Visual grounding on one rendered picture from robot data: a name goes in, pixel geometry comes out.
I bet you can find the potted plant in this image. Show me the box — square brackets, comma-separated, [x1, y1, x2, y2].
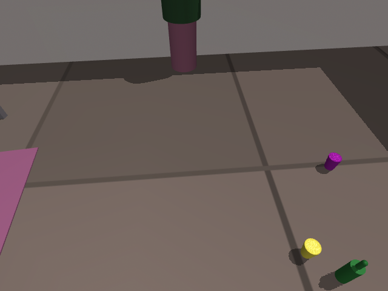
[161, 0, 201, 72]

